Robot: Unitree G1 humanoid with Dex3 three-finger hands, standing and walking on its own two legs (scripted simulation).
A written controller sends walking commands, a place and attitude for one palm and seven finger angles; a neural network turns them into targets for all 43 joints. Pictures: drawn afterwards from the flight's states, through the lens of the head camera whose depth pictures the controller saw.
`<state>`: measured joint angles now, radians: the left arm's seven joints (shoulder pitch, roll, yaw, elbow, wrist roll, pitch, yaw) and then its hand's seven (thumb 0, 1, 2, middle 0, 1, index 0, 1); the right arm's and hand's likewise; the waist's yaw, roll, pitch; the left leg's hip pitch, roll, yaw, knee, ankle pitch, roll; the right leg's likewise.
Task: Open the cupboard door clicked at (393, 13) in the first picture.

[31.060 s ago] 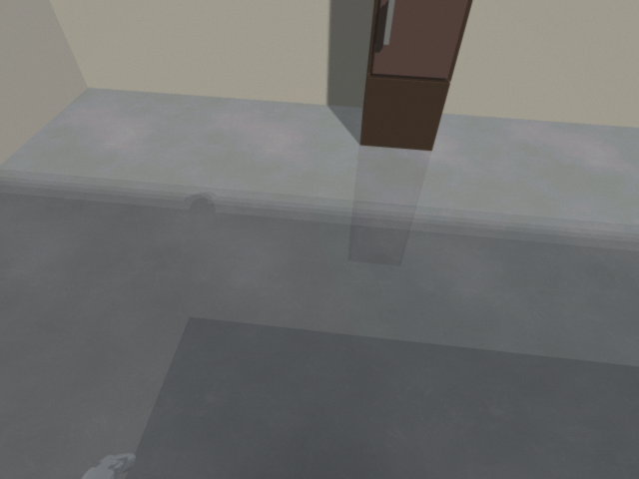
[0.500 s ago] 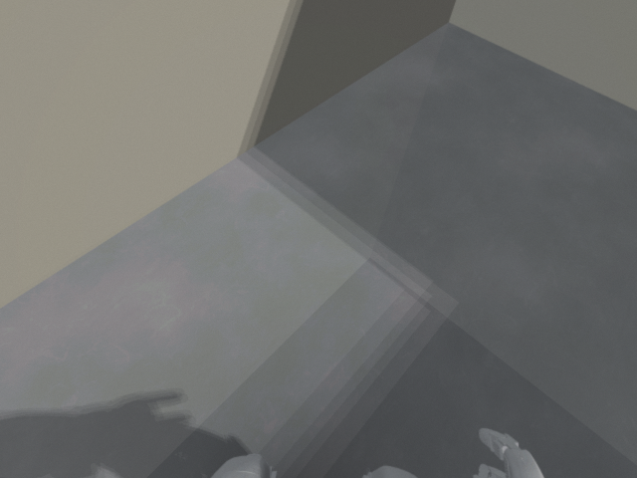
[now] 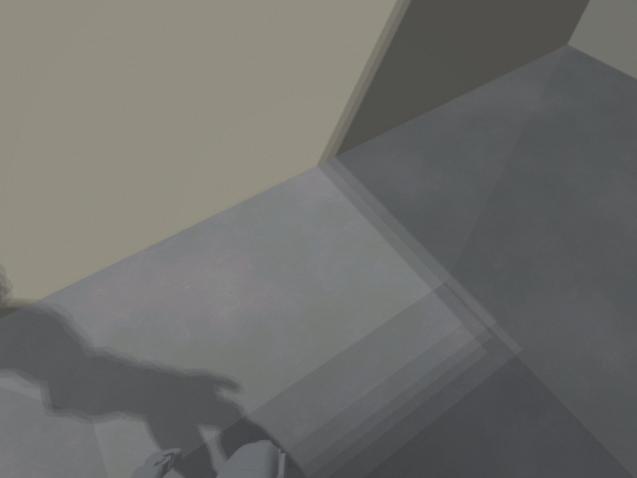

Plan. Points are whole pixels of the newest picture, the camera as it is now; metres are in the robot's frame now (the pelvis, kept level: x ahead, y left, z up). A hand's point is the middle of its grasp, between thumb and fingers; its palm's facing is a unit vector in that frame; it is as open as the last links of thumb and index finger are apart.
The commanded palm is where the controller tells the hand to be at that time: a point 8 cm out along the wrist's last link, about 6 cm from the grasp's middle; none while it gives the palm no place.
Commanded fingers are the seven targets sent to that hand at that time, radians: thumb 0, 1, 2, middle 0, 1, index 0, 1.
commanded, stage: turn to face it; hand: left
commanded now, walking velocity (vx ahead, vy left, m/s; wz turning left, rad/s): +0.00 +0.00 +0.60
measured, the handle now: out of the picture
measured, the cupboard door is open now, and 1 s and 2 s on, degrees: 54 54 54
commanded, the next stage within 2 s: none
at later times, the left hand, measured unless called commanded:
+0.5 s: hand out of the picture +0.07 +0.23 -0.16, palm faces +0.30 -0.91 -0.29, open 7.4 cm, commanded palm none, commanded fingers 0.00 0.90 0.90 -0.20 -0.30 -0.20 -0.30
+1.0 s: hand out of the picture -0.04 +0.19 -0.19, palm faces +0.60 -0.76 -0.23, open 7.4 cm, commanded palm none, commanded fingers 0.00 0.90 0.90 -0.20 -0.30 -0.20 -0.30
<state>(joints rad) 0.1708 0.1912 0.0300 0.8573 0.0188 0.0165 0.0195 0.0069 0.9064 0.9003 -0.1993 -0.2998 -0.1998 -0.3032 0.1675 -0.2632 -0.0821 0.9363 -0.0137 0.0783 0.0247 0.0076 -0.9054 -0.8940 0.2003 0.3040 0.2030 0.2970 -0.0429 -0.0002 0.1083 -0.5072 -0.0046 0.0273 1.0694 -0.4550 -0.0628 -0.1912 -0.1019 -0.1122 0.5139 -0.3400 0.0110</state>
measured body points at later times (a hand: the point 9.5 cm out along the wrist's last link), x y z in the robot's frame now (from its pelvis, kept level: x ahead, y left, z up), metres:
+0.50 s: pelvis +0.02 -0.01 -0.01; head +0.07 +0.00 +0.44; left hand +0.05 +0.28 -0.14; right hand +0.18 -0.23 -0.15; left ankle +0.02 +0.12 -0.74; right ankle +0.06 -0.15 -0.72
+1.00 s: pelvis +0.04 -0.01 -0.01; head +0.07 +0.04 +0.43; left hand -0.07 +0.23 -0.17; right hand +0.29 -0.15 -0.13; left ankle +0.00 +0.08 -0.74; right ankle +0.08 -0.15 -0.68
